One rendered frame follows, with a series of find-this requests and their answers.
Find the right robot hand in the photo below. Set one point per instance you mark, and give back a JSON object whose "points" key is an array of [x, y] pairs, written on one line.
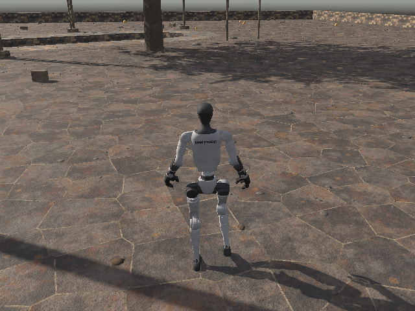
{"points": [[246, 180]]}

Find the robot left forearm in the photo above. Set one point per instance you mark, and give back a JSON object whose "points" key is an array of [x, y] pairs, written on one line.
{"points": [[172, 169]]}

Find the right robot shin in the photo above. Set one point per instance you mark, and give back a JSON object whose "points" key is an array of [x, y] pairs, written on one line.
{"points": [[224, 226]]}

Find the left robot shin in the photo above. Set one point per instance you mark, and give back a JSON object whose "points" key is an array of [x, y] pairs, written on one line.
{"points": [[195, 240]]}

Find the robot right forearm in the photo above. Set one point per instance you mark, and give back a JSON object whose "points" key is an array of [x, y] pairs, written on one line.
{"points": [[240, 169]]}

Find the robot shin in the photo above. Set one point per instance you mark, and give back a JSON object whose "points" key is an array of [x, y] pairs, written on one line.
{"points": [[195, 240], [224, 226]]}

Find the left robot hand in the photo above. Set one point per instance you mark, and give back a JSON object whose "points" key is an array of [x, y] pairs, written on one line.
{"points": [[167, 180]]}

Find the robot left upper arm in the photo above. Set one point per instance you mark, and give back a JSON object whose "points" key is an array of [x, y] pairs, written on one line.
{"points": [[181, 148]]}

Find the robot right upper arm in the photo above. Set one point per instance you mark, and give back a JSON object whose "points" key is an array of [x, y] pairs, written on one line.
{"points": [[230, 147]]}

